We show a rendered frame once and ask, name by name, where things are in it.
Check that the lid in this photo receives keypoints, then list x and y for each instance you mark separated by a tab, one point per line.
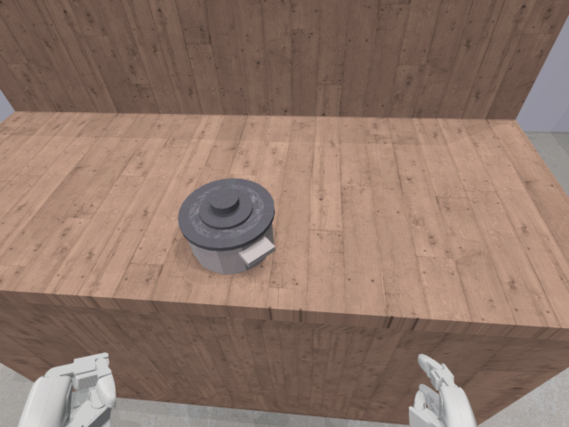
204	228

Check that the robot left hand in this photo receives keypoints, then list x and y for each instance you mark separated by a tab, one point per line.
51	402

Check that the table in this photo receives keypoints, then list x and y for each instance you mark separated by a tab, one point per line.
412	213

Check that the robot right hand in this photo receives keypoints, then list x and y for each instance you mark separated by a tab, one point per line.
449	408

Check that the pot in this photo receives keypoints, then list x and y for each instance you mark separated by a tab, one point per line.
238	260

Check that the knob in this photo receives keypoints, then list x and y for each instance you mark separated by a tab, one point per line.
224	201

